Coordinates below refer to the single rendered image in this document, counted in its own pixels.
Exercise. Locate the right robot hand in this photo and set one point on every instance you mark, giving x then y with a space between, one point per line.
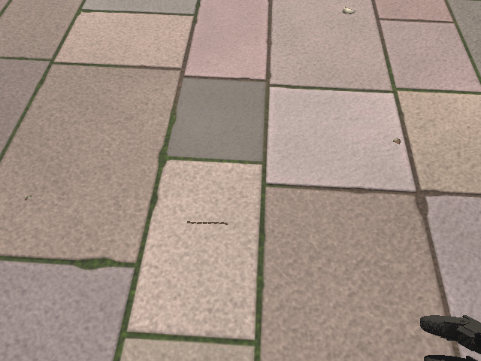
466 331

